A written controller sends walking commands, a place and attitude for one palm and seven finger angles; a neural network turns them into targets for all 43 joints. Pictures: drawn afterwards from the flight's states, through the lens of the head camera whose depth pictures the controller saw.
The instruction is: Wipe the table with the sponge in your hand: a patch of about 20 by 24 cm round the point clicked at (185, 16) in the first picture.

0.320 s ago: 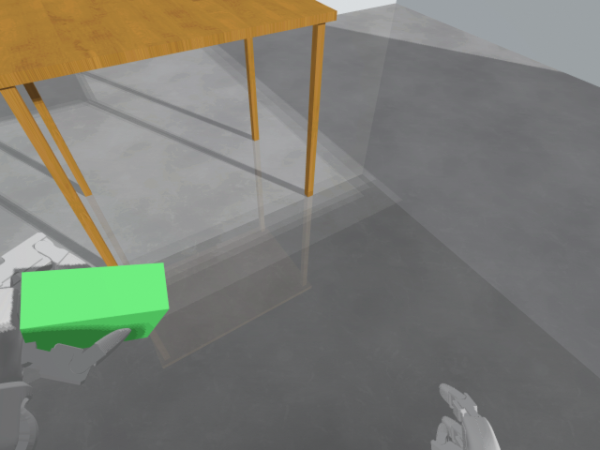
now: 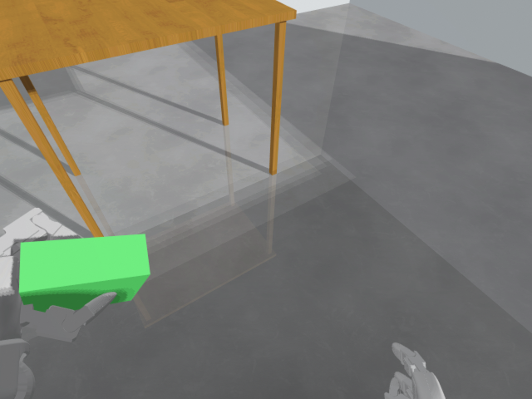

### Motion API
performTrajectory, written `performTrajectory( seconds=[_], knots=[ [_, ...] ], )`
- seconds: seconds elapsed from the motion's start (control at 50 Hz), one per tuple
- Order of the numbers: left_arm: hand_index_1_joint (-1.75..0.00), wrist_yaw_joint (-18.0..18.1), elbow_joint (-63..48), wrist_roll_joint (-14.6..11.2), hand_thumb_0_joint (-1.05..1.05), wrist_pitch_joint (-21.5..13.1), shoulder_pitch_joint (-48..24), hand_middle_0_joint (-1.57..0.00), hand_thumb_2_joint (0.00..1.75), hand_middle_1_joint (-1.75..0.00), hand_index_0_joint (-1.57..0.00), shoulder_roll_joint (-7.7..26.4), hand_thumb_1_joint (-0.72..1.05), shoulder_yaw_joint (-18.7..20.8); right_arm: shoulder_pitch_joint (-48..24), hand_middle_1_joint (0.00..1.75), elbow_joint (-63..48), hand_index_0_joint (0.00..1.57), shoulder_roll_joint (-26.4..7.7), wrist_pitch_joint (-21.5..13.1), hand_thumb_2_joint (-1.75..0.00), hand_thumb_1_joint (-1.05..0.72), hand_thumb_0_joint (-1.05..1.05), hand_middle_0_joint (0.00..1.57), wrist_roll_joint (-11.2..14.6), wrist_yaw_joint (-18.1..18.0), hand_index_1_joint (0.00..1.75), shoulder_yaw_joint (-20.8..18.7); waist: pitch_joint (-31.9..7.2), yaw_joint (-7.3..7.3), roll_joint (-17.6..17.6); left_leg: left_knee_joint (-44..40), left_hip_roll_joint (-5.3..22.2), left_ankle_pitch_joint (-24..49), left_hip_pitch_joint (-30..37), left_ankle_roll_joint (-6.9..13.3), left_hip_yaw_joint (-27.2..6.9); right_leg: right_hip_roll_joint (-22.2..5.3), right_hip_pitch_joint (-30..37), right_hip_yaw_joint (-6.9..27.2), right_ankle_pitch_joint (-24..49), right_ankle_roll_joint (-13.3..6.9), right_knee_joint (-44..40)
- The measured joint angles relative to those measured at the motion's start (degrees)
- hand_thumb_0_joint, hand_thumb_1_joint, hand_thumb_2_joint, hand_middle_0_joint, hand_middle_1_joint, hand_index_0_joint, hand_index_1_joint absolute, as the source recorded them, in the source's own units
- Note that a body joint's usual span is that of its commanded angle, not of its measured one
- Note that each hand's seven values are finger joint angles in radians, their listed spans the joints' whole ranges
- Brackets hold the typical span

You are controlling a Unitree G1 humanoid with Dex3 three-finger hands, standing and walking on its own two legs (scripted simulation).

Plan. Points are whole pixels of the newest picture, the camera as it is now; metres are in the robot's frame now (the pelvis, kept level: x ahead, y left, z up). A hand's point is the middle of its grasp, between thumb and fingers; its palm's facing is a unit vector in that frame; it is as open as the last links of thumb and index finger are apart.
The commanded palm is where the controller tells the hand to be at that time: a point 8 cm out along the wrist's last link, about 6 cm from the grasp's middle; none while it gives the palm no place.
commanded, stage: look at it before walking up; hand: left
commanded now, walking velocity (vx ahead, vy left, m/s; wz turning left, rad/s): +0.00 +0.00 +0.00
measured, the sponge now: (103, 274) +0.22 +0.21 +0.14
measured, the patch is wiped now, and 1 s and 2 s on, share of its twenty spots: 0.00 0.00 0.00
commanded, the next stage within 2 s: walk to a spot facing it in 0.08 s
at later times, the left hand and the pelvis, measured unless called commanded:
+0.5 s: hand (79, 256) +0.23 +0.24 +0.16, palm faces +0.45 -0.80 -0.39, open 9.2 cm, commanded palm +0.18 +0.27 +0.18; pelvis +0.03 -0.01 -0.01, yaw +1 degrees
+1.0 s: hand (150, 164) +0.39 +0.20 +0.17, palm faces +0.38 -0.78 -0.49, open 9.2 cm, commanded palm +0.33 +0.24 +0.18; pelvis +0.17 -0.04 -0.01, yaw +1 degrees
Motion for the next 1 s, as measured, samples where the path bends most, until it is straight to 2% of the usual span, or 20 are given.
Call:
performTrajectory(
  seconds=[0.26,0.34,0.38,0.42,0.5,0.52,0.58,0.62,0.66,0.72,0.76,0.8,0.84,0.92,0.96,1.0],
  knots=[
    [-1.39,0.06,-0.01,-0.02,0.0,-0.25,0.39,-0.83,1.03,-1.39,-0.83,0.23,-0.42,0.13,0.14,0.3,0.07,0.2,-0.17,0.01,-0.9,-0.9,0.01,0.2,-0.06,0.02,0.3,-0.15,-0.24,0.04,0.34,0.36,0.07,-0.27,-0.23,-0.03,0.15,0.06,-0.52,0.11,-0.41,-0.18,0.83],
    [-1.39,0.4,-0.38,0.24,0.0,0.32,0.78,-0.83,1.03,-1.39,-0.83,0.01,-0.42,0.03,0.81,0.3,0.17,0.2,-0.18,0.61,-0.9,-0.9,0.01,0.2,-0.41,-0.46,0.3,-0.23,-1.31,-0.21,0.51,2.67,0.2,-4.19,-0.96,0.57,0.18,0.04,-1.54,-0.25,-6.15,-0.93,4.12],
    [-1.39,0.69,-0.76,0.3,0.0,0.43,0.83,-0.83,1.03,-1.39,-0.83,0.08,-0.42,0.31,1.17,0.3,0.16,0.2,-0.18,0.69,-0.9,-0.9,0.01,0.2,-0.55,-0.77,0.3,-0.26,-1.52,-0.5,0.77,3.32,0.43,-3.57,-1.1,0.64,-0.1,0.12,-1.8,-0.78,-8.35,-1.35,5.66],
    [-1.39,0.86,-0.71,0.31,0.0,0.23,0.65,-0.83,1.03,-1.39,-0.83,0.5,-0.42,0.85,1.45,0.3,0.46,0.2,0.0,0.74,-0.9,-0.9,0.01,0.2,-0.58,-0.97,0.3,-0.32,-1.56,-0.7,0.9,4.71,0.71,-3.22,-1.19,0.27,-0.43,0.13,-1.77,-1.47,-9.05,-1.41,7.11],
    [-1.39,0.77,0.18,0.5,0.0,0.17,0.37,-0.83,1.03,-1.39,-0.83,0.37,-0.42,1.13,2.54,0.3,1.11,0.2,0.12,1.22,-0.9,-0.9,0.01,0.2,-0.58,-0.83,0.3,-0.44,-2.68,-0.82,1.08,8.46,1.13,-8.92,-1.96,0.45,-0.82,0.15,-1.45,-2.49,-8.43,-1.95,8.16],
    [-1.39,0.76,0.05,0.55,0.0,0.11,0.03,-0.83,1.03,-1.39,-0.83,0.32,-0.42,0.94,2.7,0.3,1.34,0.2,0.02,1.19,-0.9,-0.9,0.01,0.2,-0.52,-0.71,0.3,-0.49,-2.6,-0.83,0.68,10.18,1.03,-10.44,-2.48,0.65,-0.31,-0.23,-1.42,-2.64,-6.88,-2.08,8.37],
    [-1.39,0.73,-0.04,0.8,0.0,-0.46,-1.5,-0.83,1.03,-1.39,-0.83,-0.32,-0.42,-0.48,2.89,0.3,2.73,0.2,-0.77,1.41,-0.9,-0.9,0.01,0.2,-0.39,-0.33,0.3,-0.8,-1.69,-0.9,-0.19,14.78,1.0,-13.34,-3.95,0.47,1.92,-1.52,-0.04,-3.78,-9.41,-1.6,9.25],
    [-1.39,0.76,-1.24,0.74,0.0,-0.76,-1.18,-0.83,1.03,-1.39,-0.83,-0.33,-0.42,-0.5,2.79,0.3,2.94,0.2,-1.23,1.85,-0.9,-0.9,0.01,0.2,-0.51,-0.18,0.3,-0.73,-1.01,-0.9,-0.99,10.58,1.18,-11.48,-2.64,0.45,3.93,-2.28,1.08,-3.99,-10.81,-1.15,9.3],
    [-1.39,0.98,-3.18,0.19,0.0,-1.24,0.06,-0.83,1.03,-1.39,-0.83,0.53,-0.42,0.93,2.12,0.3,2.29,0.2,-1.16,1.91,-0.9,-0.9,0.01,0.2,-0.55,-0.3,0.3,-0.72,0.06,-0.57,-2.46,6.64,0.68,-5.76,-0.44,0.88,5.83,-3.22,0.66,-2.89,-12.59,-0.83,12.48],
    [-1.39,1.37,-2.77,-0.12,0.0,-1.59,1.11,-0.83,1.03,-1.39,-0.83,1.56,-0.42,2.81,0.62,0.3,1.9,0.2,0.24,1.28,-0.9,-0.9,0.01,0.2,-0.65,-0.31,0.3,-1.2,0.51,-0.63,-2.38,6.83,1.17,-7.58,1.35,1.28,7.11,-2.6,-4.48,-2.54,-18.69,-0.65,27.65],
    [-1.39,1.17,-2.17,0.08,0.0,-1.14,0.59,-0.83,1.03,-1.39,-0.83,2.12,-0.42,2.92,0.17,0.3,2.01,0.2,1.4,0.46,-0.9,-0.9,0.01,0.2,-0.42,0.21,0.3,-1.13,0.47,-0.79,-1.56,4.59,1.97,-7.8,3.08,1.1,6.83,-2.39,-8.37,-3.69,-18.51,-0.22,35.08],
    [-1.39,0.91,-2.47,0.22,0.0,-0.72,0.17,-0.83,1.03,-1.39,-0.83,2.09,-0.42,2.6,0.04,0.3,1.83,0.2,2.31,-0.21,-0.9,-0.9,0.01,0.2,-0.22,0.76,0.3,-0.7,0.49,-0.57,-0.83,1.57,2.86,-7.02,5.05,0.53,6.83,-3.12,-11.66,-5.22,-16.01,0.25,36.85],
    [-1.39,0.6,-3.4,0.3,0.0,-0.67,0.35,-0.83,1.03,-1.39,-0.83,1.83,-0.42,2.29,0.1,0.3,1.34,0.2,2.99,-0.77,-0.9,-0.9,0.01,0.2,-0.23,1.11,0.3,-0.22,0.67,-0.38,-0.16,-1.16,3.68,-6.52,7.08,-0.05,7.05,-4.16,-13.75,-6.7,-13.05,0.62,33.87],
    [-1.39,-0.13,-4.32,0.2,0.0,-0.91,1.26,-0.83,1.03,-1.39,-0.83,2.06,-0.42,2.28,0.37,0.3,0.37,0.2,3.85,-1.3,-0.9,-0.9,0.01,0.2,-0.44,1.09,0.3,0.35,1.52,-0.3,0.79,-4.11,4.96,-7.21,10.81,-1.74,7.62,-5.32,-13.81,-9.27,-8.15,0.88,21.77],
    [-1.39,-0.46,-4.12,0.13,0.0,-0.87,1.28,-0.83,1.03,-1.39,-0.83,2.73,-0.42,2.6,0.57,0.3,0.12,0.2,3.93,-1.38,-0.9,-0.9,0.01,0.2,-0.56,0.88,0.3,0.37,2.11,-0.5,1.44,-3.13,5.85,-8.9,11.92,-2.75,7.38,-4.76,-11.62,-10.83,-6.64,0.64,14.86],
    [-1.39,-0.71,-4.19,0.04,0.0,-0.56,0.8,-0.83,1.03,-1.39,-0.83,4.17,-0.42,3.13,0.88,0.3,-0.17,0.2,3.7,-1.09,-0.9,-0.9,0.01,0.2,-0.38,0.72,0.3,0.25,2.65,-0.89,1.88,2.03,6.91,-12.52,11.32,-3.02,6.35,-3.65,-7.6,-12.61,-4.36,0.17,7.86]
  ],
)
